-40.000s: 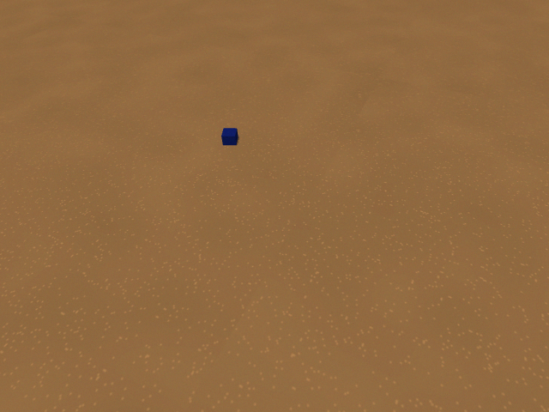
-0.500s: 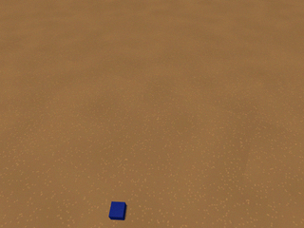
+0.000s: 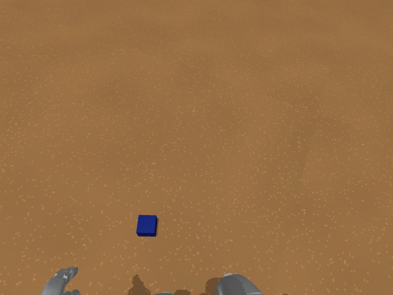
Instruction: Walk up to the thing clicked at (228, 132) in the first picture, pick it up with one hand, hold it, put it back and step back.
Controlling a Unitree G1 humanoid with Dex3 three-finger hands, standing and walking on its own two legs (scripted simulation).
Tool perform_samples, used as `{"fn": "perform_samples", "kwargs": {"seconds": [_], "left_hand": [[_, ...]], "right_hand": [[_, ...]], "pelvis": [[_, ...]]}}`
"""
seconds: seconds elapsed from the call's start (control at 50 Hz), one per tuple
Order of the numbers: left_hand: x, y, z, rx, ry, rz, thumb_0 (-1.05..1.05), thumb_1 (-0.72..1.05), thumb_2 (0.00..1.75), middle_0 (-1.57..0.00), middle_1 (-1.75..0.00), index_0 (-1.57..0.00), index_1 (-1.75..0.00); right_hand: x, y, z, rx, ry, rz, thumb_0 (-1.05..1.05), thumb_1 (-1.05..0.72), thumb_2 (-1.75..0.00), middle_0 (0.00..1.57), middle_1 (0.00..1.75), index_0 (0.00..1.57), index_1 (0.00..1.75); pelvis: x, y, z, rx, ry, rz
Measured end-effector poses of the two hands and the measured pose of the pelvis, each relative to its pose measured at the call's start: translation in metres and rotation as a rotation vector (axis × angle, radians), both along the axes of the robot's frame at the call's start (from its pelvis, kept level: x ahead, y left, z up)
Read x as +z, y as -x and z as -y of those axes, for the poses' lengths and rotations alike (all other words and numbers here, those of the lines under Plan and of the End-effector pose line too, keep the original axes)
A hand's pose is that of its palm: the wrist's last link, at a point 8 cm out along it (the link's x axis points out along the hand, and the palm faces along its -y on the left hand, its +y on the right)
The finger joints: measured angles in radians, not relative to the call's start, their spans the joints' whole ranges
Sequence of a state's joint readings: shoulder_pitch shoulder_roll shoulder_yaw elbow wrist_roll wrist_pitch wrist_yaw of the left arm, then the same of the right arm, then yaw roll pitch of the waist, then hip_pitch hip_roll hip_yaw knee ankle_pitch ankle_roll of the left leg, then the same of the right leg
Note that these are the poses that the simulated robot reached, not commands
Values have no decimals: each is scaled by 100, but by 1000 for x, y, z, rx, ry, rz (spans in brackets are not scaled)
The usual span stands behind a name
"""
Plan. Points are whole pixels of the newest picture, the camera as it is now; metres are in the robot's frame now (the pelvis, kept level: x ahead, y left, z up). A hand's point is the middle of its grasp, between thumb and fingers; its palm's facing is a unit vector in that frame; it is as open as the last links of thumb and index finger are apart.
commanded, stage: step back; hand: left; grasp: from above
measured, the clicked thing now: (147, 225) +0.46 +0.23 -0.73
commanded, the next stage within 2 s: none
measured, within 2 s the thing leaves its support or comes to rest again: neither
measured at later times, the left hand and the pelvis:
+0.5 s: hand out of the picture -0.01 +0.23 -0.13, palm faces -0.03 -0.91 -0.41, open 7.4 cm; pelvis -0.12 -0.03 +0.00, yaw -1 degrees
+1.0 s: hand out of the picture -0.20 +0.25 -0.16, palm faces -0.03 -0.92 -0.38, open 7.4 cm; pelvis -0.29 -0.02 -0.01, yaw -3 degrees
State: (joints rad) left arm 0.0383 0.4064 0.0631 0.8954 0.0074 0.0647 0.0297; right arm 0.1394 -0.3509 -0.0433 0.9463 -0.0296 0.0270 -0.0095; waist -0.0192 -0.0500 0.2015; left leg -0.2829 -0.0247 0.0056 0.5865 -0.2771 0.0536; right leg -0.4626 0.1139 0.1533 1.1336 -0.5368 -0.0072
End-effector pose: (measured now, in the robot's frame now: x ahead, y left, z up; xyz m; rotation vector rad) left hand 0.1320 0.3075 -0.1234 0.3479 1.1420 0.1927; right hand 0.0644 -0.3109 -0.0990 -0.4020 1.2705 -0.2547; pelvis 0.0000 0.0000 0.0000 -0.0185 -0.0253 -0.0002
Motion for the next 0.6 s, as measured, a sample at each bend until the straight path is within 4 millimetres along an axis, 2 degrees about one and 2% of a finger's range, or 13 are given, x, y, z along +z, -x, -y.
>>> {"fn": "perform_samples", "kwargs": {"seconds": [0.16, 0.28, 0.4, 0.5, 0.6], "left_hand": [[0, 45, 10, -43, -4, -54, 1, 90, 90, -20, -30, -21, -30], [5, 84, 24, -49, -35, -39, 1, 90, 90, -21, -30, -21, -30], [25, 131, 37, -20, -40, -31, 1, 90, 90, -21, -30, -21, -30], [34, 146, 37, -12, -49, 29, 1, 90, 90, -21, -30, -21, -30], [28, 163, 28, -12, -38, 98, 1, 90, 90, -21, -30, -21, -30]], "right_hand": [[-7, 24, -1, -11, -30, 96, 1, -90, -89, 21, 30, 21, 30], [-25, 50, 20, -14, -60, 132, 1, -90, -89, 21, 30, 21, 30], [-22, 84, 33, -31, -73, 107, 1, -90, -89, 20, 30, 20, 30], [-20, 121, 37, 1, -52, 53, 1, -91, -89, 20, 30, 20, 30], [-20, 151, 31, 45, -29, 6, 1, -91, -89, 20, 30, 20, 30]], "pelvis": [[-4, 35, 4, -48, -10, 12], [-15, 68, 21, -74, -13, 22], [-2, 97, 30, -59, -44, 22], [0, 123, 29, -23, -44, 8], [-6, 157, 23, 24, -34, 3]]}}
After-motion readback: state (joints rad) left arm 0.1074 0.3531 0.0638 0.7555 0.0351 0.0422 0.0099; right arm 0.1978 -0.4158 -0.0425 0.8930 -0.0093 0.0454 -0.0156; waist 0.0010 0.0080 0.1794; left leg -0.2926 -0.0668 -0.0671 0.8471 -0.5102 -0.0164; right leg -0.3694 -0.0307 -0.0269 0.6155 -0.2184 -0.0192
